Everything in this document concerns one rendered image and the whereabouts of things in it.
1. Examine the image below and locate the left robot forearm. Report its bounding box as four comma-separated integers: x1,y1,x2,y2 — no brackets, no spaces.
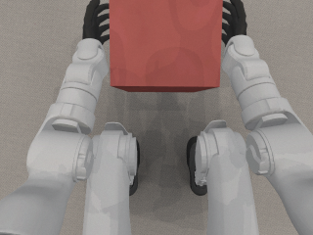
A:
26,38,109,174

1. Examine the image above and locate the carton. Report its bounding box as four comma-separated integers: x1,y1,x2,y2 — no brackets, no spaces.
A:
109,0,223,93

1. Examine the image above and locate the right robot hand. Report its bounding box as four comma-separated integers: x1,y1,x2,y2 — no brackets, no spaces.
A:
221,0,247,47

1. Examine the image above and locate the robot left foot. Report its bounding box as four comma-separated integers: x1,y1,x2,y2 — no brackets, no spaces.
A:
129,137,140,196

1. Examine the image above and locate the left robot hand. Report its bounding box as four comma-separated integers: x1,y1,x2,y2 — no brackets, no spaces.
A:
82,0,110,45

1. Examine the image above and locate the right robot upper arm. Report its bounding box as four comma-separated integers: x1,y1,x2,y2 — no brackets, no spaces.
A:
246,122,313,235

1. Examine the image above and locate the robot left thigh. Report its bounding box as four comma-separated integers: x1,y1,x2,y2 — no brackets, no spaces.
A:
82,130,138,235

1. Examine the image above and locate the left robot upper arm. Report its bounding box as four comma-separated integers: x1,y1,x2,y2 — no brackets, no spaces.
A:
0,129,94,235

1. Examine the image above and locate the right robot forearm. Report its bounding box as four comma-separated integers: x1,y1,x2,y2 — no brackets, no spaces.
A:
221,34,313,138

